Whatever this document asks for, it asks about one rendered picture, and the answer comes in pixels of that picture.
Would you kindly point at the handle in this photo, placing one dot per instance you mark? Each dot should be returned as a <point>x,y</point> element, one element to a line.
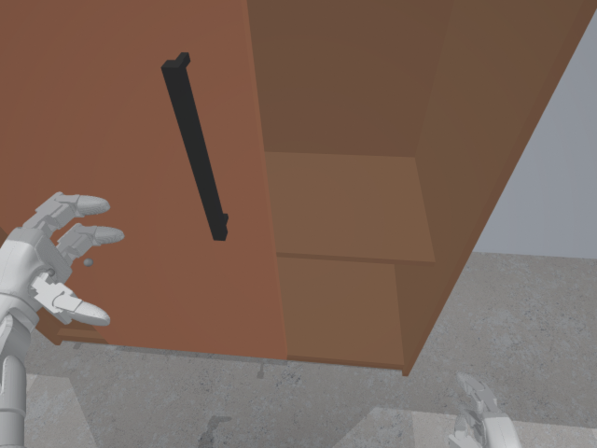
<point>178,86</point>

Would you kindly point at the robot left hand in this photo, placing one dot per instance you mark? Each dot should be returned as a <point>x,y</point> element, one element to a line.
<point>28,252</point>

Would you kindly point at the robot right hand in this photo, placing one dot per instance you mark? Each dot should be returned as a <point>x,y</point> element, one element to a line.
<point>492,427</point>

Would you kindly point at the robot left forearm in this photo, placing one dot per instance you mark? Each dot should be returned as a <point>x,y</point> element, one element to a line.
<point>17,321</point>

